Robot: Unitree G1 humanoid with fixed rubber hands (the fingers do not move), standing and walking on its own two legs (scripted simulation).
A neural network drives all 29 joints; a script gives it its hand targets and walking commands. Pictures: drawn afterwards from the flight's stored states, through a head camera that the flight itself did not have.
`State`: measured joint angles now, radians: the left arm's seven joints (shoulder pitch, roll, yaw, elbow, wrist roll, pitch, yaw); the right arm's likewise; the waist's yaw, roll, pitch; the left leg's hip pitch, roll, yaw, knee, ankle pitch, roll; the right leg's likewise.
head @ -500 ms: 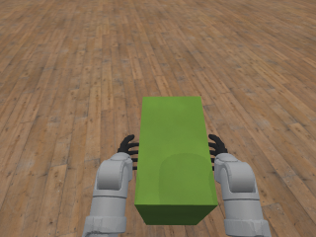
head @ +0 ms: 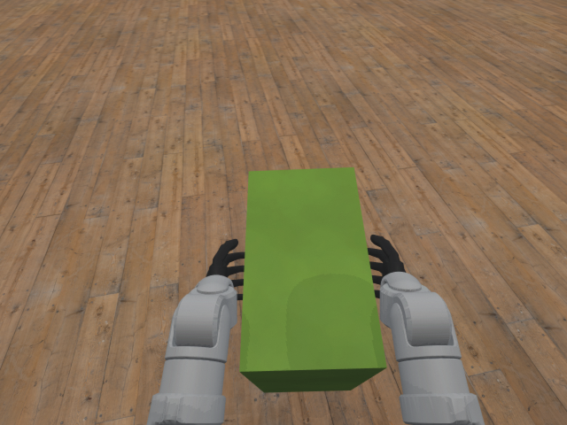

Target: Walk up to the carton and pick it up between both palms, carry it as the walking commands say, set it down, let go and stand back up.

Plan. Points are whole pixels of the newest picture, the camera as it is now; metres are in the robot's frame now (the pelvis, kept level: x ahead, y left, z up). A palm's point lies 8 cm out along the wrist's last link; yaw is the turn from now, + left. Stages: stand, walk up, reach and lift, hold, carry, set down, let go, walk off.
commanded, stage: carry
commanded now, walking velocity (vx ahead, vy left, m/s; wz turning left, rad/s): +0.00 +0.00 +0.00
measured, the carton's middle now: (304, 291) +0.32 +0.00 +0.00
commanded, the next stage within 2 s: none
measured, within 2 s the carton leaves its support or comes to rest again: neither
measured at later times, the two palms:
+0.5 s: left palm (239, 275) +0.32 +0.10 +0.05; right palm (403, 275) +0.32 -0.14 +0.06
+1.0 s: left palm (253, 272) +0.32 +0.08 +0.05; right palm (415, 274) +0.32 -0.17 +0.05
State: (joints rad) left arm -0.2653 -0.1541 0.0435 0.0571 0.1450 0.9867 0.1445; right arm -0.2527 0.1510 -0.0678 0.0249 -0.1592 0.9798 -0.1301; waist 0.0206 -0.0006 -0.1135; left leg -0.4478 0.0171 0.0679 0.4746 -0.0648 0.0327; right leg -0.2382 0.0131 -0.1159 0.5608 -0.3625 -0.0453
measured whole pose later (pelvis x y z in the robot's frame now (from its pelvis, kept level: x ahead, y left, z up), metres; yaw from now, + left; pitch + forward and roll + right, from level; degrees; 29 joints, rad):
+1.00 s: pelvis +0.03 -0.04 +0.00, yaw +1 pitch +1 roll +2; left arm -0.26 -0.15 0.06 0.17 0.16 0.83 0.13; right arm -0.25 0.15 -0.08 0.14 -0.17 0.82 -0.13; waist -0.01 -0.01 -0.08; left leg -0.39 0.03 0.07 0.51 -0.13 -0.02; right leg -0.17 0.01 -0.15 0.58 -0.44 -0.09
